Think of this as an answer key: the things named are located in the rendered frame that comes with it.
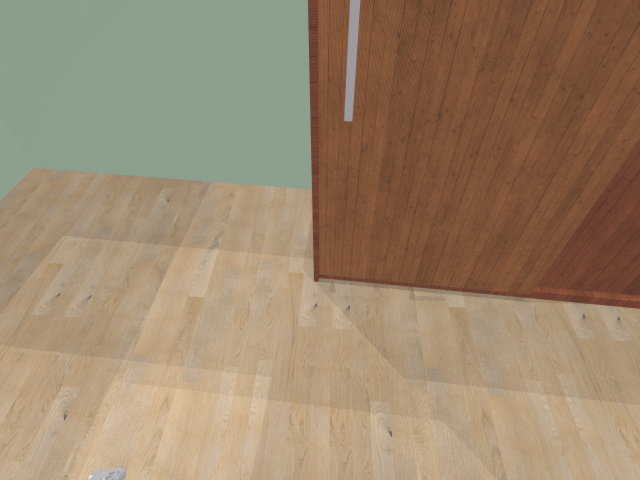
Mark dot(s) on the wardrobe door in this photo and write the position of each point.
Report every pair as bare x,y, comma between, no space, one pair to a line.
603,254
483,132

